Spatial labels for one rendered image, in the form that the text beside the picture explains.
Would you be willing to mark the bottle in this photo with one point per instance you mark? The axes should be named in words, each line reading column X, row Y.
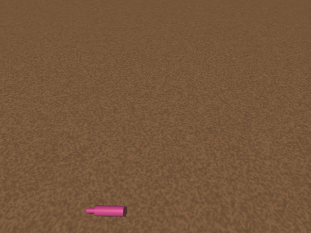
column 104, row 210

